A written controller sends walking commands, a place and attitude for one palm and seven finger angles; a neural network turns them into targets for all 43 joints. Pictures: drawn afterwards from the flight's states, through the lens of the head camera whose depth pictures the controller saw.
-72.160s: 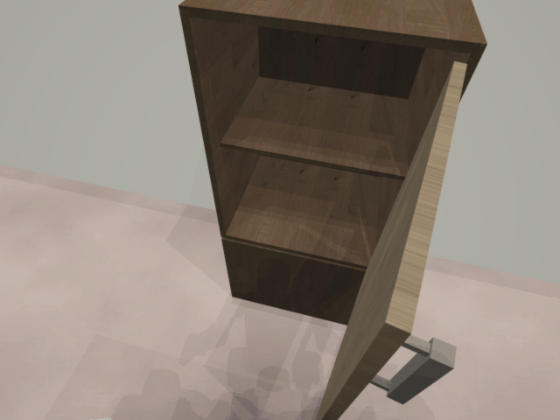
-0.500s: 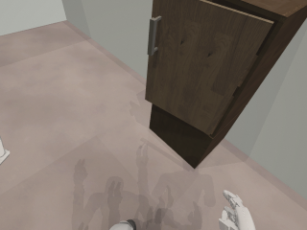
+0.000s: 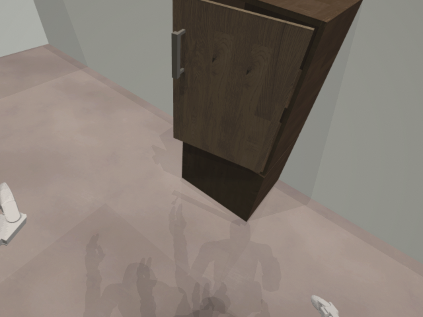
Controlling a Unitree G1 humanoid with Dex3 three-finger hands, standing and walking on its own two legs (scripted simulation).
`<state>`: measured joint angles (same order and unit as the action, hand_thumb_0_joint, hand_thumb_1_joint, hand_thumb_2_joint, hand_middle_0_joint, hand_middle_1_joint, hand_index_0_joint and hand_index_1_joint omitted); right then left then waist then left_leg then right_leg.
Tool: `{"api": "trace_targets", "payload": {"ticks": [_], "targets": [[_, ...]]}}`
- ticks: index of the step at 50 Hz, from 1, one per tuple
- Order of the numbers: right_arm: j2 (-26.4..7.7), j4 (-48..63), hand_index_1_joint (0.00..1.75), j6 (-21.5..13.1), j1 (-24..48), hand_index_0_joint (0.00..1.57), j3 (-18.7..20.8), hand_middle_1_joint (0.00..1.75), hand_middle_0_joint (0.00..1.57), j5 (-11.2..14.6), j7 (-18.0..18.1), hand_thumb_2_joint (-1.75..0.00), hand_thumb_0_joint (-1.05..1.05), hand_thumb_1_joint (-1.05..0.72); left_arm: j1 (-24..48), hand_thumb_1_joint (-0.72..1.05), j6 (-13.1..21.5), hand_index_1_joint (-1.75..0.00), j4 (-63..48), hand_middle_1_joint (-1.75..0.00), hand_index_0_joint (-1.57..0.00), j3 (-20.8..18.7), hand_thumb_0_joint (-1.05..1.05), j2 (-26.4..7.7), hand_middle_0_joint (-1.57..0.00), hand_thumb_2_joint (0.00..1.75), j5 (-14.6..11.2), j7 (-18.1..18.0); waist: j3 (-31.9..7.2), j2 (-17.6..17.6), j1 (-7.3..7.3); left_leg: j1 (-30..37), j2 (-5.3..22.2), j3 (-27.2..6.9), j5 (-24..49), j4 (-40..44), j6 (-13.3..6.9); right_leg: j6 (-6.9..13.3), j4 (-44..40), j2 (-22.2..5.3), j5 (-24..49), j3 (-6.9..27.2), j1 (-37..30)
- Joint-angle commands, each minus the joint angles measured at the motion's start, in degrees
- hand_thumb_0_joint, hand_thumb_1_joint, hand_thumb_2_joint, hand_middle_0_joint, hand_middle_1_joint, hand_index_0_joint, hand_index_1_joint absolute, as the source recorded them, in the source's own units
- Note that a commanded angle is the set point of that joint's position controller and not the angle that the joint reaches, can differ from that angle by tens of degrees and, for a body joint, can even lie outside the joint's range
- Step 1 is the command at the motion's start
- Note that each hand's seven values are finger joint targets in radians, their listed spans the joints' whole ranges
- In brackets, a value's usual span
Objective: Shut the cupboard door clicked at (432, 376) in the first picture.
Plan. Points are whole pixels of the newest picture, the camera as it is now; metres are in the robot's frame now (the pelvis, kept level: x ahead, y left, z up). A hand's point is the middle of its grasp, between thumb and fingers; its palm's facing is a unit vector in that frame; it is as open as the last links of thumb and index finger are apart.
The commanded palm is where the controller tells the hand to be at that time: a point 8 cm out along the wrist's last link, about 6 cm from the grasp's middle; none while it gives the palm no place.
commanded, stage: stop stepping back and stand still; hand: left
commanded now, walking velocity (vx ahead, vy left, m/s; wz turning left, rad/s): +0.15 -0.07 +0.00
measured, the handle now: (179, 54) +0.89 +0.12 +0.08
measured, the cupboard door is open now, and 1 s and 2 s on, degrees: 12 12 12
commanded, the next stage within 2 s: let the arm hang, fingers relaxed in 0.50 s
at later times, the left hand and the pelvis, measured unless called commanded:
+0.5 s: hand (18, 216) +0.21 +0.27 +0.16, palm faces +0.42 -0.81 -0.41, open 7.4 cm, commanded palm +0.15 +0.31 +0.18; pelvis +0.01 +0.01 +0.00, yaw -1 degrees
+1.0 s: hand out of the picture -0.02 +0.19 -0.19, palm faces +0.02 -0.99 -0.14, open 7.1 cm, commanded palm none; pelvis -0.01 +0.01 +0.00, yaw +1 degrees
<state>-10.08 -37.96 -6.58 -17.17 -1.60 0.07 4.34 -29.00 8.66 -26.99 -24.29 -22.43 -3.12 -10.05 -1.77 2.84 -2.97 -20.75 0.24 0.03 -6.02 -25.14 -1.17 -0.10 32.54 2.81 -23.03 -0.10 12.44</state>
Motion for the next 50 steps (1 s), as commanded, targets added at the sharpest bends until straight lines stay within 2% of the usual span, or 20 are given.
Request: {"api": "trace_targets", "payload": {"ticks": [1,3,5,6,7,8,11,14,17,18,23,29,30,31,32,36,40,43,46,50], "targets": [[-8.09,10.68,0.30,-2.97,8.04,0.20,3.03,0.30,0.20,-0.90,-0.19,-0.90,0.00,-0.90,-6.70,0.90,5.35,-0.30,-19.78,-0.30,-0.20,-8.59,0.00,-13.91,-0.20,0.90,0.34,-0.49,-8.22,-15.95,2.03,-0.70,6.39,-7.01,-21.36,11.44,2.07,2.10,-9.42,-0.04,2.72,-2.17,-10.14],[-7.50,10.28,0.30,-0.98,7.23,0.20,2.74,0.30,0.20,-1.48,-0.13,-0.90,0.00,-0.90,-7.62,0.90,4.62,-0.30,-15.78,-0.30,-0.20,-10.36,0.00,-14.59,-0.20,0.90,-0.36,-0.64,-7.37,-12.03,1.63,-1.93,4.92,-4.37,-16.21,4.17,2.33,4.42,-12.90,-5.12,2.78,1.67,-8.82],[-7.80,9.73,0.30,0.41,7.04,0.20,3.77,0.30,0.20,-0.92,0.10,-0.90,0.00,-0.90,-5.37,0.90,3.46,-0.30,-11.41,-0.30,-0.20,-10.38,0.00,-13.95,-0.20,0.90,-0.92,-0.77,-4.61,-0.76,1.61,1.43,2.32,-1.73,-15.61,-7.53,2.71,8.07,-18.74,-11.66,-12.32,11.62,3.24],[-7.91,9.51,0.30,1.14,7.17,0.20,3.90,0.30,0.20,-0.55,0.26,-0.90,0.00,-0.90,-4.87,0.90,2.94,-0.30,-10.47,-0.30,-0.20,-9.58,0.00,-13.15,-0.20,0.90,-1.03,-0.97,-1.40,2.05,1.68,0.47,2.04,-0.92,-13.53,-14.35,2.42,10.42,-21.31,-15.55,-15.27,16.80,7.65],[-8.11,9.27,0.30,1.53,7.40,0.20,3.57,0.30,0.20,-0.52,0.20,-0.90,0.00,-0.90,-3.89,0.90,2.58,-0.30,-8.76,-0.30,-0.20,-9.56,0.00,-13.03,-0.20,0.90,-1.10,-1.31,0.44,2.93,1.63,-2.69,1.92,-1.07,-12.03,-17.87,2.18,11.63,-22.09,-17.56,-12.87,19.11,7.39],[-7.76,9.04,0.30,1.63,7.40,0.20,3.07,0.30,0.20,-0.23,0.09,-0.90,0.00,-0.90,-2.05,0.90,2.81,-0.30,-7.80,-0.30,-0.20,-7.52,0.00,-11.90,-0.20,0.90,-0.66,-1.45,2.12,3.38,1.29,-6.00,2.25,-1.36,-10.24,-18.59,1.84,11.63,-20.17,-18.01,-6.16,17.97,4.10],[-8.17,8.00,0.30,0.64,8.29,0.20,2.71,0.30,0.20,0.24,0.35,-0.90,0.00,-0.90,4.45,0.90,3.65,-0.30,-4.82,-0.30,-0.20,-4.24,0.00,-10.80,-0.20,0.90,0.60,-1.19,4.79,0.92,1.43,-0.13,2.84,-0.47,-8.27,-8.73,0.69,7.35,-15.07,-14.69,6.49,10.76,5.01],[-9.14,8.83,0.30,-0.59,9.32,0.20,3.34,0.30,0.20,0.87,0.92,-0.90,0.00,-0.90,7.68,0.90,4.40,-0.30,-7.92,-0.30,-0.20,-2.62,0.00,-10.80,-0.20,0.90,1.08,-0.62,2.61,-3.25,2.31,8.10,4.78,-1.55,1.55,-2.60,-0.67,2.25,-10.38,-8.81,14.49,5.20,4.72],[-8.98,9.07,0.30,-1.20,9.44,0.20,2.64,0.30,0.20,0.35,1.04,-0.90,0.00,-0.90,8.21,0.90,5.21,-0.30,-11.45,-0.30,-0.20,-4.10,0.00,-12.16,-0.20,0.90,1.24,-0.18,-0.26,-9.98,2.52,7.07,8.22,-9.29,5.60,3.71,-1.92,0.02,-4.78,-4.01,13.57,0.30,1.17],[-8.58,9.43,0.30,-1.56,9.72,0.20,2.63,0.30,0.20,0.28,1.07,-0.90,0.00,-0.90,8.37,0.90,5.69,-0.30,-12.51,-0.30,-0.20,-4.14,0.00,-11.95,-0.20,0.90,1.23,-0.22,-1.04,-9.44,2.63,6.77,9.07,-10.45,3.52,4.88,-2.29,-0.18,-5.05,-3.48,12.30,0.32,0.22],[-8.09,10.46,0.30,-2.07,8.75,0.20,2.77,0.30,0.20,0.15,0.62,-0.90,0.00,-0.90,0.34,0.90,6.28,-0.30,-13.81,-0.30,-0.20,-6.63,0.00,-11.87,-0.20,0.90,0.52,-0.39,-6.72,-11.63,2.79,7.65,7.04,-6.62,3.35,3.97,-0.72,0.75,-7.75,-4.17,14.71,1.02,-4.45],[-8.04,11.14,0.30,0.03,8.47,0.20,2.82,0.30,0.20,0.56,0.53,-0.90,0.00,-0.90,-3.20,0.90,4.75,-0.30,-8.90,-0.30,-0.20,-7.03,0.00,-11.16,-0.20,0.90,-0.67,-0.11,-6.85,-6.33,2.26,7.66,5.73,-3.42,5.33,0.20,0.25,1.31,-10.45,-5.98,20.38,3.54,-3.75],[-17.58,2.75,0.30,-3.53,14.84,0.20,4.51,0.30,0.20,2.04,-4.36,-0.90,0.00,-0.90,2.58,0.90,-3.68,-0.30,30.06,-0.30,-0.20,19.28,0.00,-1.01,-0.20,0.90,3.41,8.08,-1.57,-6.65,1.77,5.51,6.03,-2.58,18.17,-9.06,-0.13,2.00,-3.18,-9.67,30.14,-0.80,2.89],[-16.34,0.74,0.30,-0.78,10.32,0.20,5.85,0.30,0.20,0.83,-4.50,-0.90,0.00,-0.90,3.84,0.90,-8.21,-0.30,32.36,-0.30,-0.20,17.93,0.00,-0.60,-0.20,0.90,3.88,9.23,-5.35,-6.99,1.88,9.31,6.52,-2.04,16.70,-8.38,0.45,2.42,-3.87,-9.25,25.54,2.44,4.43],[-15.73,0.08,0.30,0.22,8.14,0.20,5.74,0.30,0.20,0.16,-4.31,-0.90,0.00,-0.90,5.73,0.90,-8.76,-0.30,34.27,-0.30,-0.20,18.61,0.00,0.29,-0.20,0.90,4.43,9.68,-5.68,-3.10,2.28,8.46,6.88,-2.95,16.70,-8.54,-0.33,2.40,-2.77,-8.17,22.61,1.56,4.57],[-16.04,-0.65,0.30,3.86,10.04,0.20,3.64,0.30,0.20,-0.42,-3.97,-0.90,0.00,-0.90,12.53,0.90,-8.54,-0.30,46.56,-0.30,-0.20,19.88,0.00,-2.13,-0.20,0.90,4.40,10.13,-0.98,8.36,2.66,4.50,5.81,-7.01,5.24,-6.86,-2.19,3.88,-6.56,-8.95,9.93,3.56,5.98],[-12.32,-5.18,0.30,6.47,8.16,0.20,2.39,0.30,0.20,-1.55,-4.11,-0.90,0.00,-0.90,15.35,0.90,-9.20,-0.30,60.58,-0.30,-0.20,21.73,0.00,-0.92,-0.20,0.90,4.20,9.39,2.10,3.60,1.68,6.91,2.77,-4.80,-0.05,-6.58,-0.69,5.80,-11.30,-11.34,3.89,6.42,8.41],[-10.97,-9.63,0.30,6.93,6.19,0.20,2.02,0.30,0.20,-1.67,-3.85,-0.90,0.00,-0.90,14.59,0.90,-9.22,-0.30,69.52,-0.30,-0.20,22.51,0.00,0.84,-0.20,0.90,3.96,9.07,1.85,-5.63,1.67,7.74,4.26,-6.88,-0.05,-1.46,-0.79,4.35,-10.98,-8.86,2.73,4.97,5.27],[-9.97,-13.64,0.30,6.58,5.23,0.20,2.12,0.30,0.20,-1.58,-3.05,-0.90,0.00,-0.90,10.19,0.90,-8.99,-0.30,77.46,-0.30,-0.20,21.86,0.00,2.75,-0.20,0.90,3.83,9.00,0.65,-13.12,3.26,4.97,5.09,-7.99,-3.97,3.49,-1.32,3.66,-11.10,-7.58,6.12,3.88,-1.86],[-9.45,-17.92,0.30,6.50,2.38,0.20,2.50,0.30,0.20,-1.01,-2.41,-0.90,0.00,-0.90,8.16,0.90,-8.54,-0.30,84.26,-0.30,-0.20,22.12,0.00,3.17,-0.20,0.90,3.61,9.11,0.84,-10.65,3.06,6.90,5.18,-7.44,-4.40,4.12,-1.22,4.12,-13.85,-8.02,7.54,3.83,-3.12]]}}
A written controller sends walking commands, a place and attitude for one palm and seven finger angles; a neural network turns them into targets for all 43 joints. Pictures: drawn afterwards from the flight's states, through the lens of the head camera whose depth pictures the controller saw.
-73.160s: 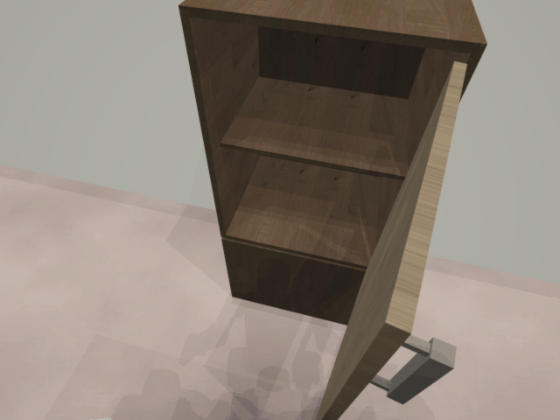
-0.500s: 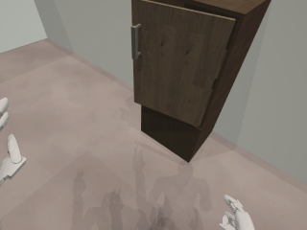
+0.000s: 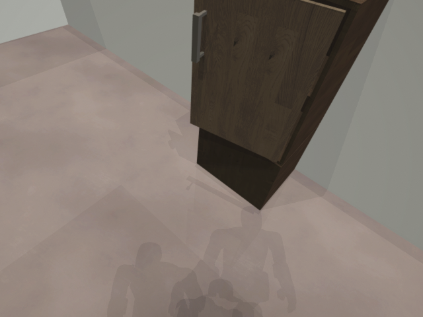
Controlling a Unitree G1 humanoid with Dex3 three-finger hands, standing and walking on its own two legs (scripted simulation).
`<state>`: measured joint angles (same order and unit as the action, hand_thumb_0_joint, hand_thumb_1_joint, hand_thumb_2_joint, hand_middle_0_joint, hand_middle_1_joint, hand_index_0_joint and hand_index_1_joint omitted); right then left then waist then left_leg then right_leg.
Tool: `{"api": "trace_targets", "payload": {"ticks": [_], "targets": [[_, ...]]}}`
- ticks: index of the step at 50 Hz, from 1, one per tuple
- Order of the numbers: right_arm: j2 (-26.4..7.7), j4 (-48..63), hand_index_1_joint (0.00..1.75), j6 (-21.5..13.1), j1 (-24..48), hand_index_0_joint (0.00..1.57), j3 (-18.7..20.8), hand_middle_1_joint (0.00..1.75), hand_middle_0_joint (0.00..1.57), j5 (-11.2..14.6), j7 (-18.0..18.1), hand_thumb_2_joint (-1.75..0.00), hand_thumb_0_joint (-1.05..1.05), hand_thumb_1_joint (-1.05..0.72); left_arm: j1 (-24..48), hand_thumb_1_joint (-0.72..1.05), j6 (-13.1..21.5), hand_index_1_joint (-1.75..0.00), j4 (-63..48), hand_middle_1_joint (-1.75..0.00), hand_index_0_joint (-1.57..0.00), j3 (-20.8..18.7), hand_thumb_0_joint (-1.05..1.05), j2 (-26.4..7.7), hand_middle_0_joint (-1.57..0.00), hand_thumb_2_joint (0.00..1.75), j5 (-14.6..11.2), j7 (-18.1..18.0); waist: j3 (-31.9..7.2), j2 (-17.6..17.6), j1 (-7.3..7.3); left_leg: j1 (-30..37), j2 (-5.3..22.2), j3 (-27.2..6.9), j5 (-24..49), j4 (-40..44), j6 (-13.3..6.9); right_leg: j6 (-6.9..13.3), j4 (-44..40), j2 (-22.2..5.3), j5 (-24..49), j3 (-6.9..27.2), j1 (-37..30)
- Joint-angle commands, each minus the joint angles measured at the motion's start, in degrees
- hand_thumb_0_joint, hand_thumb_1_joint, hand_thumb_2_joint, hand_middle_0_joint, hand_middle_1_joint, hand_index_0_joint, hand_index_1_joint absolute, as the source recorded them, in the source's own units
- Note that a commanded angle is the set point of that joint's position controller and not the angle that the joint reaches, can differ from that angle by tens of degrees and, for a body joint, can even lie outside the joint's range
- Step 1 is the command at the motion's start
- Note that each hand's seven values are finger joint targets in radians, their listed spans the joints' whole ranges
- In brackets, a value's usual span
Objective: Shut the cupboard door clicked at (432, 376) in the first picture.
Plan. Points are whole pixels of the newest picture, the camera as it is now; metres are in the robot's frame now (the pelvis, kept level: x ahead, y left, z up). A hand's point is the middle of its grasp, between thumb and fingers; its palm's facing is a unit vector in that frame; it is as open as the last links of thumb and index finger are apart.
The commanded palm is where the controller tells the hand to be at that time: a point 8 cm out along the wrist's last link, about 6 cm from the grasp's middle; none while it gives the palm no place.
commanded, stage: let the arm hang, fingers relaxed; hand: left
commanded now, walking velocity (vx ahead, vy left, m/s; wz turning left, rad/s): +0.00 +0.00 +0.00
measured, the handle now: (199, 37) +0.91 +0.09 +0.08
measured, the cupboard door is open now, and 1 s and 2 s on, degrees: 12 12 12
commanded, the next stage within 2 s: look to check the result in 0.70 s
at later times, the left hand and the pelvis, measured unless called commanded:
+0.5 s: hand out of the picture +0.01 +0.21 -0.17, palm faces -0.01 -0.97 -0.24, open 7.4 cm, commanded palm none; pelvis +0.00 +0.01 +0.01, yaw -2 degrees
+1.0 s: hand out of the picture +0.05 +0.22 -0.16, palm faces -0.04 -0.96 -0.28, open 7.4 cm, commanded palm none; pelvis +0.02 +0.00 +0.01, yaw -2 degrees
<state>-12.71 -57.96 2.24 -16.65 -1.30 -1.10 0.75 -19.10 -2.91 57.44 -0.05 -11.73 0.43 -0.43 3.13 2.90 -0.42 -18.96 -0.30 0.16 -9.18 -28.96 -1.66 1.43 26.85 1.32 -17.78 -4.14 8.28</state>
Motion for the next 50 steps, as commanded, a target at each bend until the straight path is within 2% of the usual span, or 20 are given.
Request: {"api": "trace_targets", "payload": {"ticks": [1,3,5,8,16,27,30,32,35,37,45,50], "targets": [[-6.93,1.13,0.30,-2.39,1.11,0.20,2.30,0.30,0.20,0.26,1.29,-0.90,0.00,-0.90,-2.18,0.90,3.15,-0.30,1.10,-0.30,-0.20,-2.04,0.00,-7.35,-0.20,0.90,0.01,-0.51,-4.16,-10.17,0.45,5.76,5.74,-7.67,-1.35,8.22,-0.79,2.63,-8.49,-6.49,2.26,7.85,1.14],[-7.35,-0.22,0.30,-2.35,0.00,0.20,2.64,0.30,0.20,0.44,1.50,-0.90,0.00,-0.90,-2.63,0.90,3.21,-0.30,3.12,-0.30,-0.20,-1.92,0.00,-7.09,-0.20,0.90,0.06,-0.61,-2.93,-6.91,0.17,6.92,6.36,-7.88,-1.79,8.79,-1.06,2.57,-9.25,-6.37,1.49,7.23,2.26],[-7.10,-1.46,0.30,-2.17,-0.74,0.20,2.84,0.30,0.20,0.46,1.58,-0.90,0.00,-0.90,-3.07,0.90,3.14,-0.30,4.63,-0.30,-0.20,-1.81,0.00,-6.64,-0.20,0.90,0.09,-0.71,-0.78,-5.77,0.16,6.07,6.35,-7.96,-4.81,10.03,-1.09,2.47,-9.73,-6.10,0.04,7.07,3.12],[-7.04,-2.42,0.30,-2.01,-1.40,0.20,3.12,0.30,0.20,0.52,1.60,-0.90,0.00,-0.90,-3.91,0.90,3.19,-0.30,6.03,-0.30,-0.20,-1.73,0.00,-6.68,-0.20,0.90,0.20,-0.86,0.13,-3.63,-0.01,6.42,6.34,-7.58,-6.25,10.65,-1.18,2.50,-10.18,-6.19,-1.34,7.17,4.13],[-7.24,-3.53,0.30,-1.89,-0.41,0.20,3.58,0.30,0.20,0.33,1.35,-0.90,0.00,-0.90,-3.76,0.90,3.10,-0.30,6.66,-0.30,-0.20,-1.82,0.00,-6.89,-0.20,0.90,0.52,-1.04,2.98,-2.26,0.20,5.69,6.27,-7.71,-10.00,12.61,-1.25,2.08,-10.03,-5.96,-3.77,7.50,6.70],[-8.16,-3.29,0.30,-2.63,2.44,0.20,3.45,0.30,0.20,0.44,1.00,-0.90,0.00,-0.90,0.56,0.90,3.87,-0.30,5.00,-0.30,-0.20,-2.20,0.00,-9.24,-0.20,0.90,0.52,-0.99,1.12,-2.44,0.09,8.62,6.07,-5.90,0.29,10.68,-0.79,1.80,-10.88,-6.95,2.18,8.01,4.96],[-8.36,-3.45,0.30,-2.66,3.49,0.20,3.31,0.30,0.20,0.27,1.00,-0.90,0.00,-0.90,2.07,0.90,3.71,-0.30,5.02,-0.30,-0.20,-2.13,0.00,-9.26,-0.20,0.90,0.43,-0.89,1.93,-4.18,-0.04,8.30,6.07,-6.37,-0.75,11.54,-0.57,1.77,-10.92,-6.93,1.82,8.21,4.90],[-9.42,-3.16,0.30,-2.87,3.83,0.20,3.35,0.30,0.20,0.39,1.01,-0.90,0.00,-0.90,2.40,0.90,3.87,-0.30,4.74,-0.30,-0.20,-2.35,0.00,-10.28,-0.20,0.90,0.44,-0.83,-0.12,-4.34,0.21,9.20,6.30,-6.28,1.46,11.16,-0.66,1.75,-10.83,-6.98,3.65,8.15,3.22],[-9.89,-3.20,0.30,-2.97,4.60,0.20,3.30,0.30,0.20,0.31,1.04,-0.90,0.00,-0.90,3.58,0.90,3.81,-0.30,4.79,-0.30,-0.20,-2.43,0.00,-10.43,-0.20,0.90,0.34,-0.73,-0.70,-4.89,0.14,9.46,6.44,-6.53,1.85,11.52,-0.54,1.64,-10.86,-7.11,4.14,8.03,2.22],[-10.61,-3.01,0.30,-3.17,4.87,0.20,3.37,0.30,0.20,0.47,1.09,-0.90,0.00,-0.90,4.01,0.90,4.03,-0.30,4.55,-0.30,-0.20,-2.65,0.00,-11.17,-0.20,0.90,0.39,-0.71,-1.78,-3.50,0.23,10.24,6.66,-6.35,5.09,10.87,-0.69,1.67,-11.02,-7.21,6.42,7.95,1.12],[-11.55,-3.55,0.30,-3.06,6.07,0.20,3.22,0.30,0.20,0.48,1.05,-0.90,0.00,-0.90,5.70,0.90,4.05,-0.30,4.95,-0.30,-0.20,-2.38,0.00,-12.16,-0.20,0.90,0.17,-0.74,-1.81,-3.49,0.02,11.56,6.89,-5.98,7.31,10.60,-0.46,1.59,-11.93,-7.68,8.49,8.07,0.23],[-12.23,-3.64,0.30,-3.11,6.70,0.20,3.14,0.30,0.20,0.51,1.06,-0.90,0.00,-0.90,6.14,0.90,4.10,-0.30,5.10,-0.30,-0.20,-2.39,0.00,-12.75,-0.20,0.90,0.12,-0.76,-3.34,-3.59,0.05,12.78,7.15,-5.86,8.95,10.47,-0.46,1.51,-12.00,-7.87,10.15,8.02,-1.04]]}}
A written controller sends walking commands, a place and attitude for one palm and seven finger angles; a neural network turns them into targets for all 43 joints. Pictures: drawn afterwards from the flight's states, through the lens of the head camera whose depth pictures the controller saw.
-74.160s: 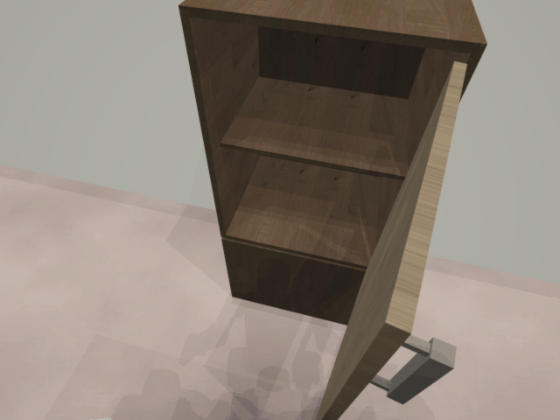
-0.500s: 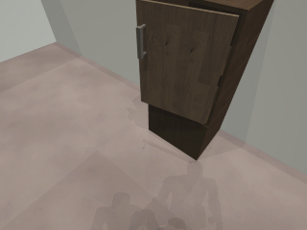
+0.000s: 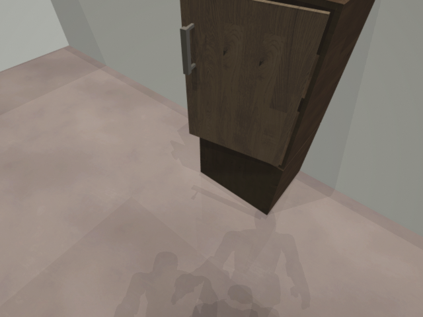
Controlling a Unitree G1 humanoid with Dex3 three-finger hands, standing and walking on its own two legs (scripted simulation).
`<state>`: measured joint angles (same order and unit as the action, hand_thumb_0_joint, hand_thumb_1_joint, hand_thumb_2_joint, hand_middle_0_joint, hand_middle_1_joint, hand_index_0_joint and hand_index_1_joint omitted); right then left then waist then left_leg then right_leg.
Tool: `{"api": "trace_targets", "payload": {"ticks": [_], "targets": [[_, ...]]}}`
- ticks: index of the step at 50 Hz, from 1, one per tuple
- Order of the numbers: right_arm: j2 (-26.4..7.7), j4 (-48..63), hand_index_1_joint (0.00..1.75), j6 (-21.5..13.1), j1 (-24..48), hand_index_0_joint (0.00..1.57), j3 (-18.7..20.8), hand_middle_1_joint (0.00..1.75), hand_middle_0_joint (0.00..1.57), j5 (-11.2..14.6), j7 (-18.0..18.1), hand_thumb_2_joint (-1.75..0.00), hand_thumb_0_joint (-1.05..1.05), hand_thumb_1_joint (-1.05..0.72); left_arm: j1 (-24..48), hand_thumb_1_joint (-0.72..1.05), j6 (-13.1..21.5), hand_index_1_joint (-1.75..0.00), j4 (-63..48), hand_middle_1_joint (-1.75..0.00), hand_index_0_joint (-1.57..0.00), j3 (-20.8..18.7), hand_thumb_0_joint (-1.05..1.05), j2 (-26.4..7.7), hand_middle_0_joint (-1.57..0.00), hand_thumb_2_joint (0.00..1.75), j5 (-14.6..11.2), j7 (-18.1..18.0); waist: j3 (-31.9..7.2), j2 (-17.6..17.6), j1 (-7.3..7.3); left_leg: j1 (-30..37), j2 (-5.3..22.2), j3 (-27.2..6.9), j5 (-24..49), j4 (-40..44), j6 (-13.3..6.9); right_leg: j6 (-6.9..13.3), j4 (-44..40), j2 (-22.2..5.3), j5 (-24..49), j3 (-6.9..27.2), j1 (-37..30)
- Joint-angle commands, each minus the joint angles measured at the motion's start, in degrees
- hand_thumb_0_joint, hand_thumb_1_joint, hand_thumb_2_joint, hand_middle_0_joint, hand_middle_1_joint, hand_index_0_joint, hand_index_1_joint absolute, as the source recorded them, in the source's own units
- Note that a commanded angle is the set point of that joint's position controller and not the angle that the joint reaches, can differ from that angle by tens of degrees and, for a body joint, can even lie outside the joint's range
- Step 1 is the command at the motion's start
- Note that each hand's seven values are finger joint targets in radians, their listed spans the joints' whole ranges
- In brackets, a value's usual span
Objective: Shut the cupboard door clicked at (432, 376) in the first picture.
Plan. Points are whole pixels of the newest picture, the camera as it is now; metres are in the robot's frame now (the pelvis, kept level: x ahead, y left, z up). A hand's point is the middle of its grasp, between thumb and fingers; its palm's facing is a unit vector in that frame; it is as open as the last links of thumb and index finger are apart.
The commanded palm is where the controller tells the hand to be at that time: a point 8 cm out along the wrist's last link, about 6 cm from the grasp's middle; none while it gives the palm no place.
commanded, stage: look to check the result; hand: left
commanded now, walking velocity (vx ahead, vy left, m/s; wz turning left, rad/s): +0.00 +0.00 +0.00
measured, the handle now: (189, 49) +0.88 +0.12 +0.07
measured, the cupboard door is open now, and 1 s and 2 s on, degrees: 12 12 12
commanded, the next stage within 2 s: walk to a spot facing it in 0.26 s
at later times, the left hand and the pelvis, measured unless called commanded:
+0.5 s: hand out of the picture +0.06 +0.21 -0.17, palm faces +0.01 -0.96 -0.28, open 7.4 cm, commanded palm none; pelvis +0.02 -0.01 +0.00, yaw +1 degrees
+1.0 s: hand out of the picture +0.03 +0.23 -0.17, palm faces +0.30 -0.91 -0.27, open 7.4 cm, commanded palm none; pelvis +0.01 +0.00 -0.01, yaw +19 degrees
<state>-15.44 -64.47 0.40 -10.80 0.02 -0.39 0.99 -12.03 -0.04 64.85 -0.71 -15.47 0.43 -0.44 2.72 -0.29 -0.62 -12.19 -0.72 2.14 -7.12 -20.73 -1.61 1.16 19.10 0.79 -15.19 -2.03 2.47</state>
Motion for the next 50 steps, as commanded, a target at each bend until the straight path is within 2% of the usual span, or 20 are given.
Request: {"api": "trace_targets", "payload": {"ticks": [1,12,20,22,24,27,29,30,32,33,35,36,37,38,39,40,41,44,47,50], "targets": [[-9.61,2.83,0.30,-1.24,1.03,0.20,1.82,0.30,0.20,-0.20,0.83,-0.90,0.00,-0.90,-0.69,0.90,1.18,-0.30,-2.22,-0.30,-0.20,-1.70,0.00,-8.99,-0.20,0.90,0.14,-0.75,-2.29,-0.24,0.20,5.90,7.60,-7.84,6.38,2.52,-0.48,1.77,-4.42,-7.26,7.01,5.97,5.14],[-10.08,2.86,0.30,-1.15,2.30,0.20,1.83,0.30,0.20,-0.07,0.80,-0.90,0.00,-0.90,-0.45,0.90,1.46,-0.30,-2.27,-0.30,-0.20,-1.67,0.00,-9.75,-0.20,0.90,0.25,-0.94,-2.76,1.29,0.20,7.31,7.69,-7.17,9.25,1.77,-0.43,1.49,-4.81,-7.61,12.23,5.78,4.36],[-9.30,2.94,0.30,-1.13,2.31,0.20,1.62,0.30,0.20,-0.21,0.83,-0.90,0.00,-0.90,-0.28,0.90,1.40,-0.30,-2.47,-0.30,-0.20,-1.77,0.00,-9.26,-0.20,0.90,0.18,-1.11,-2.89,0.23,0.18,6.57,7.38,-7.04,11.13,1.19,-0.21,1.28,-4.03,-7.95,15.43,5.37,2.59],[-5.46,3.05,0.30,-0.54,0.77,0.20,1.04,0.30,0.20,-0.20,0.77,-0.90,0.00,-0.90,-2.49,0.90,0.69,-0.30,-2.52,-0.30,-0.20,-1.60,0.00,-6.12,-0.20,0.90,0.14,-1.57,-3.49,1.06,0.43,4.95,6.83,-6.67,13.80,-1.15,0.24,0.65,-1.21,-8.52,18.16,3.48,1.72],[-4.34,3.49,0.30,0.23,-0.13,0.20,1.06,0.30,0.20,-0.34,0.71,-0.90,0.00,-0.90,-3.67,0.90,-0.15,-0.30,-2.95,-0.30,-0.20,-1.88,0.00,-5.66,-0.20,0.90,0.08,-1.88,-2.02,0.45,0.67,1.16,6.13,-6.71,13.73,-3.49,0.52,0.93,1.47,-9.39,17.84,2.67,1.40],[-3.97,5.51,0.30,0.95,-0.13,0.20,1.78,0.30,0.20,-0.38,0.57,-0.90,0.00,-0.90,-5.15,0.90,-0.63,-0.30,-4.86,-0.30,-0.20,-3.25,0.00,-7.29,-0.20,0.90,0.39,-2.14,-1.87,4.43,1.55,-5.64,3.50,-4.89,9.41,-11.29,1.12,3.82,2.90,-13.37,21.86,3.73,-0.70],[-3.08,7.37,0.30,1.77,0.69,0.20,2.49,0.30,0.20,-0.72,0.49,-0.90,0.00,-0.90,-5.21,0.90,-0.75,-0.30,-6.52,-0.30,-0.20,-3.85,0.00,-7.72,-0.20,0.90,0.57,-2.31,0.16,8.90,1.96,-11.81,1.73,-2.26,-12.76,-24.12,2.07,8.76,2.44,-19.84,30.69,5.90,-0.68],[-3.01,8.26,0.30,2.14,1.05,0.20,3.04,0.30,0.20,-0.72,0.37,-0.90,0.00,-0.90,-4.49,0.90,-0.77,-0.30,-7.41,-0.30,-0.20,-4.05,0.00,-7.87,-0.20,0.90,0.94,-2.38,1.69,9.14,1.89,-14.58,2.21,-1.75,-19.85,-30.67,2.22,10.73,2.55,-22.43,33.58,6.17,0.08],[-2.31,10.02,0.30,2.31,0.99,0.20,3.33,0.30,0.20,-0.45,-0.11,-0.90,0.00,-0.90,-2.37,0.90,-0.69,-0.30,-9.26,-0.30,-0.20,-4.70,0.00,-8.01,-0.20,0.90,1.43,-2.56,3.52,6.72,0.75,-15.90,4.39,-1.94,-23.12,-30.95,2.37,10.93,5.29,-23.68,37.61,3.88,0.53],[-1.59,10.39,0.30,2.35,0.63,0.20,3.24,0.30,0.20,-0.40,-0.46,-0.90,0.00,-0.90,-1.72,0.90,-0.56,-0.30,-9.99,-0.30,-0.20,-4.86,0.00,-8.78,-0.20,0.90,1.39,-2.37,3.66,5.94,0.22,-14.42,4.42,-0.47,-21.40,-26.54,2.58,9.49,7.50,-22.45,39.22,0.88,0.50],[-1.25,10.32,0.30,2.31,-3.42,0.20,3.24,0.30,0.20,-0.89,-0.83,-0.90,0.00,-0.90,-1.77,0.90,-0.49,-0.30,-10.88,-0.30,-0.20,-5.03,0.00,-9.04,-0.20,0.90,0.76,-2.00,1.24,5.17,-1.65,-5.90,2.36,3.13,-9.19,-15.90,2.00,4.98,15.77,-18.91,38.56,-4.14,3.60],[-2.89,9.79,0.30,1.94,-7.65,0.20,3.62,0.30,0.20,-1.26,-0.93,-0.90,0.00,-0.90,-2.45,0.90,-0.69,-0.30,-11.52,-0.30,-0.20,-4.94,0.00,-8.05,-0.20,0.90,0.44,-1.80,-1.75,-0.31,-3.28,1.81,4.07,-1.08,6.86,-9.55,-0.06,1.14,24.63,-15.55,29.97,-6.88,9.07],[-7.77,10.16,0.30,1.52,-10.21,0.20,4.77,0.30,0.20,-1.69,-0.72,-0.90,0.00,-0.90,-3.98,0.90,-0.99,-0.30,-13.01,-0.30,-0.20,-4.41,0.00,-4.72,-0.20,0.90,-0.10,-1.51,-3.72,-15.54,-3.32,6.76,15.88,-20.24,26.10,-5.02,-7.20,-3.52,37.01,-7.54,3.22,-9.26,19.47],[-10.17,9.73,0.30,1.59,-12.51,0.20,5.49,0.30,0.20,-1.52,-0.35,-0.90,0.00,-0.90,-1.88,0.90,-1.03,-0.30,-15.56,-0.30,-0.20,-3.79,0.00,-3.42,-0.20,0.90,0.27,-1.72,-5.53,-14.97,-4.26,3.61,22.00,-29.74,21.63,1.54,-12.51,-2.81,45.06,-3.78,-23.98,-2.60,20.85],[-10.70,9.96,0.30,1.48,-11.35,0.20,5.67,0.30,0.20,-1.59,0.06,-0.90,0.00,-0.90,1.20,0.90,-1.84,-0.30,-16.11,-0.30,-0.20,-4.18,0.00,-3.34,-0.20,0.90,0.47,-1.83,-4.70,-9.68,-4.08,0.33,21.69,-31.73,5.05,4.15,-11.85,-2.47,48.37,-4.55,-21.98,1.80,23.66],[-9.94,11.08,0.30,1.36,-8.85,0.20,5.51,0.30,0.20,-1.66,0.26,-0.90,0.00,-0.90,2.50,0.90,-1.91,-0.30,-16.33,-0.30,-0.20,-4.47,0.00,-3.15,-0.20,0.90,0.66,-1.63,-2.77,-8.66,-3.23,-3.31,19.95,-31.14,-6.42,5.69,-10.35,-2.51,48.74,-5.44,-17.49,3.41,25.26],[-8.72,11.93,0.30,1.20,-6.46,0.20,5.15,0.30,0.20,-1.72,0.37,-0.90,0.00,-0.90,2.85,0.90,-1.83,-0.30,-16.32,-0.30,-0.20,-4.58,0.00,-3.02,-0.20,0.90,0.83,-1.28,-1.19,-7.74,-2.34,-6.06,17.83,-28.76,-10.76,6.11,-9.16,-2.76,47.61,-5.70,-13.62,3.85,25.63],[-8.08,12.80,0.30,0.76,-4.12,0.20,5.05,0.30,0.20,-1.73,0.56,-0.90,0.00,-0.90,0.60,0.90,-1.56,-0.30,-16.00,-0.30,-0.20,-4.57,0.00,-1.84,-0.20,0.90,0.90,-0.68,-3.84,-4.79,-0.76,-4.54,14.04,-24.27,-8.76,5.13,-7.90,-3.41,40.70,-4.29,-9.98,2.93,24.50],[-8.50,12.87,0.30,0.99,-4.91,0.20,5.58,0.30,0.20,-1.72,0.45,-0.90,0.00,-0.90,0.94,0.90,-1.42,-0.30,-16.85,-0.30,-0.20,-4.35,0.00,-1.30,-0.20,0.90,1.00,-0.71,-6.40,-5.06,-1.32,-1.54,12.74,-24.84,-5.48,3.85,-8.24,-3.72,33.85,-2.38,-10.68,2.07,23.43],[-8.53,13.79,0.30,1.66,-3.64,0.20,6.18,0.30,0.20,-1.81,0.06,-0.90,0.00,-0.90,-0.13,0.90,-1.56,-0.30,-17.52,-0.30,-0.20,-4.34,0.00,-1.28,-0.20,0.90,0.92,-0.90,-6.58,-7.72,-0.93,-3.39,11.17,-25.33,-5.92,3.43,-7.39,-3.70,27.69,-0.89,-9.96,1.39,19.96]]}}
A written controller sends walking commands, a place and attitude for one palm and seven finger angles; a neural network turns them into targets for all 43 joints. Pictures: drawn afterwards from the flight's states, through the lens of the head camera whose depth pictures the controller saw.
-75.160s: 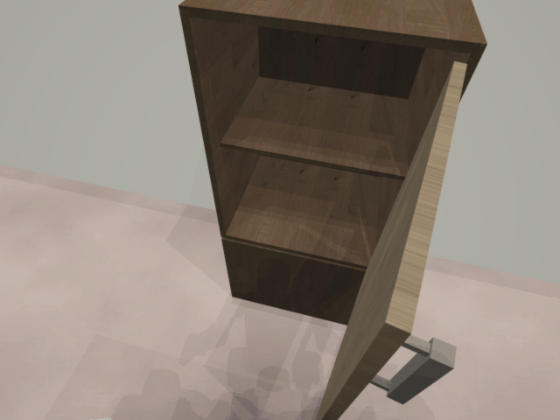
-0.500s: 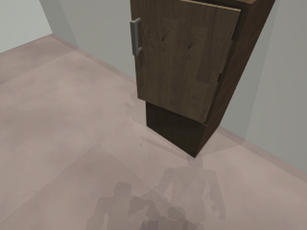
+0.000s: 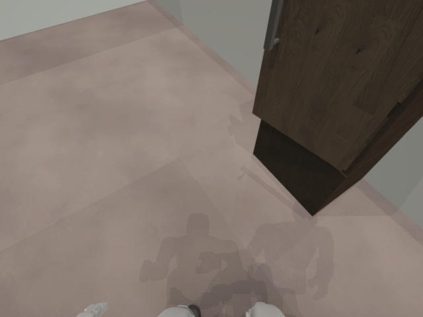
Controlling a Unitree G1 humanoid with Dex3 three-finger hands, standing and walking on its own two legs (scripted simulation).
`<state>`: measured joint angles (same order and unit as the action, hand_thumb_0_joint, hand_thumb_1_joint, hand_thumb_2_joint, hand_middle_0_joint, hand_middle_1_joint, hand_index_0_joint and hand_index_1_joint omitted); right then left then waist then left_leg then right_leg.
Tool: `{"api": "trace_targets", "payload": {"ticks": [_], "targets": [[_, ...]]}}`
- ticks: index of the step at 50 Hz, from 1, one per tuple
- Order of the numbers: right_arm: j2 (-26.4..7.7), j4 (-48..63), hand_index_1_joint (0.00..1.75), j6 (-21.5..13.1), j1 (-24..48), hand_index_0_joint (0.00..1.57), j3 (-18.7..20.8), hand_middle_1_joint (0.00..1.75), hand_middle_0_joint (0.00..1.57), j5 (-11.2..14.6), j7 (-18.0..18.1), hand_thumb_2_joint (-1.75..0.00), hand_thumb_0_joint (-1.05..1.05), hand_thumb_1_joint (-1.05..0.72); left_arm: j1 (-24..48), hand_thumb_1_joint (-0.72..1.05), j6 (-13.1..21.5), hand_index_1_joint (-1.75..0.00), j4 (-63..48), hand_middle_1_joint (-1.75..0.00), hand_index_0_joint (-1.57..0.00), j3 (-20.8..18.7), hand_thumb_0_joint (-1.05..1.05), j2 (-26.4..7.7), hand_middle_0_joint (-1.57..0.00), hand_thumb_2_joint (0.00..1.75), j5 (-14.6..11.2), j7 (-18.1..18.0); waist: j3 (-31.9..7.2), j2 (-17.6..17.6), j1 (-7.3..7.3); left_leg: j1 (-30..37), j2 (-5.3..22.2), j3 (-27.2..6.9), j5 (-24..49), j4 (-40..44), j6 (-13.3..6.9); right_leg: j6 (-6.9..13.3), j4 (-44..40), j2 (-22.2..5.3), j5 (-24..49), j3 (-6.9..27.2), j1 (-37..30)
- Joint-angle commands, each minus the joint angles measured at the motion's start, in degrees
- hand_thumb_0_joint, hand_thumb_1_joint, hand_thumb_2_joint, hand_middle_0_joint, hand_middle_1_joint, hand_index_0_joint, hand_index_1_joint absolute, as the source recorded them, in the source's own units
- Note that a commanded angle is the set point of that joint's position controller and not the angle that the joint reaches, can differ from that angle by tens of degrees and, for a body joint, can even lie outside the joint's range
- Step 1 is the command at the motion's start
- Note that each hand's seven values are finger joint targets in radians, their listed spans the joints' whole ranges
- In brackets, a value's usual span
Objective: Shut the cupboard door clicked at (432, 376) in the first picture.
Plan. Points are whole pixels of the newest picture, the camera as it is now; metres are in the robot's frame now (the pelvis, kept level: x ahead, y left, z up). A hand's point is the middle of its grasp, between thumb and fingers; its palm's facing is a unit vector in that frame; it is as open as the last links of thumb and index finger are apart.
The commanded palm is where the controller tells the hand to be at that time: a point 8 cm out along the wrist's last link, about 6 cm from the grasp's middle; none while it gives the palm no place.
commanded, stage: walk to a spot facing it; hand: left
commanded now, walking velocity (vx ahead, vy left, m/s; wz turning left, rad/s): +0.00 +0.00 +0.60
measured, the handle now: (277, 21) +0.87 -0.17 +0.08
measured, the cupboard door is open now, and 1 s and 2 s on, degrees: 12 12 12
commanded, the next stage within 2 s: turn to face it in 1.72 s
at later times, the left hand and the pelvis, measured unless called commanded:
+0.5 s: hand out of the picture -0.02 +0.20 -0.18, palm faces +0.36 -0.89 -0.26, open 7.4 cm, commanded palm none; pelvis +0.00 -0.02 -0.01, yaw +21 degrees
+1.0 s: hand out of the picture -0.06 +0.14 -0.16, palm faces +0.68 -0.70 -0.22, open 7.4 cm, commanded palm none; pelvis +0.04 -0.04 +0.01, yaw +42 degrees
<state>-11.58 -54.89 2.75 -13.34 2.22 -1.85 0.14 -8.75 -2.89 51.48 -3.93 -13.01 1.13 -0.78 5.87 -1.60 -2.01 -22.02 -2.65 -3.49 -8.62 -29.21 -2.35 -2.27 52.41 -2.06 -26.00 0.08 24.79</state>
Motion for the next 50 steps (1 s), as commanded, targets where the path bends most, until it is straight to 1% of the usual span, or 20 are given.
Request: {"api": "trace_targets", "payload": {"ticks": [1,3,4,5,6,7,9,13,17,19,20,21,24,33,34,35,37,40,46,50], "targets": [[-12.40,4.63,0.30,-0.45,-0.16,0.20,4.19,0.30,0.20,-0.35,0.79,-0.90,0.00,-0.90,-4.50,0.90,1.26,-0.30,-4.15,-0.30,-0.20,-1.22,0.00,-3.92,-0.20,0.90,0.15,-0.65,-9.28,-7.80,1.02,4.44,12.27,-19.55,-4.87,11.55,-6.11,-0.20,-8.93,2.59,1.48,-1.16,-5.02],[-11.59,6.05,0.30,0.00,2.52,0.20,4.40,0.30,0.20,0.12,0.63,-0.90,0.00,-0.90,-9.30,0.90,1.53,-0.30,-3.19,-0.30,-0.20,-1.75,0.00,-5.35,-0.20,0.90,0.04,-0.81,-9.49,-6.63,3.57,-2.82,9.03,-17.93,-8.71,9.03,-3.69,0.12,-20.91,3.19,7.05,-2.05,-15.96],[-9.33,6.80,0.30,0.33,3.25,0.20,4.32,0.30,0.20,0.56,0.34,-0.90,0.00,-0.90,-11.59,0.90,1.83,-0.30,-3.03,-0.30,-0.20,-2.42,0.00,-7.95,-0.20,0.90,0.42,-1.09,-8.56,-0.62,4.75,-10.22,4.52,-14.53,-15.57,3.55,-0.61,1.91,-30.23,-1.62,4.65,2.69,-22.11],[-5.61,7.88,0.30,0.46,2.62,0.20,4.10,0.30,0.20,0.98,0.04,-0.90,0.00,-0.90,-11.15,0.90,2.29,-0.30,-4.27,-0.30,-0.20,-3.56,0.00,-13.42,-0.20,0.90,1.55,-1.47,-6.45,14.67,4.92,-18.57,-3.81,-4.17,-22.24,-14.99,4.31,8.62,-41.80,-17.85,-9.40,23.16,-21.09],[-6.93,7.99,0.30,0.47,2.99,0.20,4.61,0.30,0.20,0.15,-0.32,-0.90,0.00,-0.90,-4.93,0.90,1.76,-0.30,-6.04,-0.30,-0.20,-2.63,0.00,-14.07,-0.20,0.90,1.03,-1.66,-3.69,14.18,3.24,-15.46,-2.41,-1.47,-23.05,-32.42,4.42,12.12,-44.24,-26.03,-8.04,25.06,-9.08],[-7.21,8.24,0.30,1.02,0.21,0.20,4.73,0.30,0.20,0.02,-0.56,-0.90,0.00,-0.90,-0.92,0.90,1.93,-0.30,-7.65,-0.30,-0.20,-2.87,0.00,-13.23,-0.20,0.90,0.78,-2.02,-4.26,9.46,0.29,-11.94,-0.52,-2.13,-21.57,-41.15,3.95,13.30,-42.74,-25.26,-7.50,23.28,-3.06],[-6.39,7.26,0.30,0.99,0.21,0.20,4.31,0.30,0.20,0.03,-1.41,-0.90,0.00,-0.90,2.96,0.90,2.58,-0.30,-7.73,-0.30,-0.20,-1.64,0.00,-8.54,-0.20,0.90,0.86,-1.76,-1.76,11.82,-1.62,-12.08,3.04,0.20,-15.77,-42.89,4.53,10.52,-36.32,-16.79,8.40,8.74,-5.20],[-4.66,8.49,0.30,0.08,4.61,0.20,2.80,0.30,0.20,0.98,-1.72,-0.90,0.00,-0.90,-4.19,0.90,3.13,-0.30,-5.34,-0.30,-0.20,-2.21,0.00,-10.27,-0.20,0.90,0.99,-1.62,-5.84,12.04,2.21,-7.75,3.45,5.89,-18.77,-24.31,5.52,9.72,-26.55,-16.91,40.47,-0.75,-18.68],[-4.68,9.16,0.30,-0.52,5.53,0.20,2.18,0.30,0.20,1.15,-1.70,-0.90,0.00,-0.90,-8.13,0.90,2.78,-0.30,-3.73,-0.30,-0.20,-2.96,0.00,-11.99,-0.20,0.90,0.88,-1.22,-7.66,13.59,3.50,-1.15,2.03,9.34,-14.81,-8.30,4.35,7.28,-20.72,-16.98,46.83,-3.22,-21.87],[-8.98,7.66,0.30,-1.31,-0.18,0.20,2.99,0.30,0.20,0.69,-1.54,-0.90,0.00,-0.90,-7.87,0.90,2.32,-0.30,-4.56,-0.30,-0.20,-2.87,0.00,-10.95,-0.20,0.90,0.01,-0.93,-11.81,4.97,0.22,15.11,5.20,4.86,6.39,4.06,2.53,2.27,-9.38,-14.39,37.16,-7.83,-12.53],[-15.52,7.16,0.30,-1.71,-3.25,0.20,4.57,0.30,0.20,0.15,-1.05,-0.90,0.00,-0.90,-8.61,0.90,2.12,-0.30,-6.75,-0.30,-0.20,-2.05,0.00,-6.80,-0.20,0.90,-0.31,-0.53,-14.98,-13.19,-1.13,26.33,20.62,-14.02,31.79,3.79,-4.43,-2.06,2.15,-6.82,5.51,-10.49,3.10],[-17.55,5.84,0.30,-1.23,-7.05,0.20,5.07,0.30,0.20,0.31,-0.60,-0.90,0.00,-0.90,-3.96,0.90,1.86,-0.30,-9.04,-0.30,-0.20,-0.84,0.00,-5.44,-0.20,0.90,0.26,-0.71,-14.19,-14.04,-3.53,24.97,26.25,-18.25,39.34,4.90,-10.56,-1.72,9.16,-4.40,-13.19,-5.64,7.30],[-14.09,6.02,0.30,-1.54,-3.81,0.20,4.06,0.30,0.20,-0.10,1.18,-0.90,0.00,-0.90,1.79,0.90,1.33,-0.30,-8.47,-0.30,-0.20,-1.22,0.00,-6.01,-0.20,0.90,-0.04,-0.96,-10.46,-9.70,-2.59,18.79,19.84,-13.93,34.89,3.45,-9.00,-1.79,14.11,-4.61,-4.14,0.36,9.67],[-11.89,9.56,0.30,-0.28,7.83,0.20,3.90,0.30,0.20,0.44,0.52,-0.90,0.00,-0.90,-11.43,0.90,2.08,-0.30,-4.95,-0.30,-0.20,-2.13,0.00,-6.46,-0.20,0.90,0.03,-0.07,-7.97,-4.94,5.02,-2.80,9.69,-10.85,0.25,0.46,-2.78,-0.86,-21.90,0.56,11.99,-3.52,-17.56],[-8.46,10.18,0.30,-0.21,6.72,0.20,3.63,0.30,0.20,1.00,0.09,-0.90,0.00,-0.90,-12.71,0.90,2.84,-0.30,-5.13,-0.30,-0.20,-2.84,0.00,-10.04,-0.20,0.90,0.86,-0.52,-7.37,7.17,5.64,-10.23,3.10,-6.19,-11.60,-9.51,0.77,1.85,-32.37,-8.81,6.65,7.33,-21.98],[-5.87,11.24,0.30,-0.22,6.14,0.20,3.42,0.30,0.20,0.99,-0.26,-0.90,0.00,-0.90,-11.85,0.90,3.05,-0.30,-6.05,-0.30,-0.20,-3.40,0.00,-14.74,-0.20,0.90,1.32,-0.81,-6.32,19.66,5.78,-14.30,-3.66,0.73,-26.48,-27.64,3.94,8.83,-39.56,-23.76,6.28,24.41,-18.28],[-7.35,10.38,0.30,0.55,4.54,0.20,4.29,0.30,0.20,0.41,-0.55,-0.90,0.00,-0.90,-6.38,0.90,2.78,-0.30,-7.78,-0.30,-0.20,-2.96,0.00,-11.32,-0.20,0.90,0.73,-1.43,-6.69,16.93,2.29,-12.84,1.18,-2.89,-22.96,-43.50,3.09,11.20,-39.66,-22.66,-0.03,22.36,-11.20],[-6.38,8.67,0.30,0.61,4.26,0.20,3.38,0.30,0.20,0.15,-2.03,-0.90,0.00,-0.90,-2.09,0.90,3.50,-0.30,-7.97,-0.30,-0.20,-1.85,0.00,-7.65,-0.20,0.90,0.77,-1.11,-4.74,13.13,0.30,-10.57,4.66,1.46,-14.60,-42.04,4.53,8.49,-37.85,-16.50,3.97,5.14,-10.30],[-3.26,9.27,0.30,-0.91,9.92,0.20,2.18,0.30,0.20,0.54,-3.01,-0.90,0.00,-0.90,-10.96,0.90,4.88,-0.30,-2.69,-0.30,-0.20,-3.20,0.00,-10.05,-0.20,0.90,1.00,-0.37,-4.64,10.59,5.25,-8.86,5.07,7.64,-17.95,-19.38,3.84,8.98,-37.14,-19.59,10.23,-0.58,-22.02],[-3.06,9.01,0.30,-2.29,7.47,0.20,1.70,0.30,0.20,0.68,-2.85,-0.90,0.00,-0.90,-11.82,0.90,5.08,-0.30,-1.14,-0.30,-0.20,-3.75,0.00,-11.30,-0.20,0.90,0.90,0.33,-5.92,10.74,4.47,-0.56,3.85,11.45,-16.76,-6.31,2.51,7.98,-32.37,-20.90,14.41,-4.62,-21.86]]}}
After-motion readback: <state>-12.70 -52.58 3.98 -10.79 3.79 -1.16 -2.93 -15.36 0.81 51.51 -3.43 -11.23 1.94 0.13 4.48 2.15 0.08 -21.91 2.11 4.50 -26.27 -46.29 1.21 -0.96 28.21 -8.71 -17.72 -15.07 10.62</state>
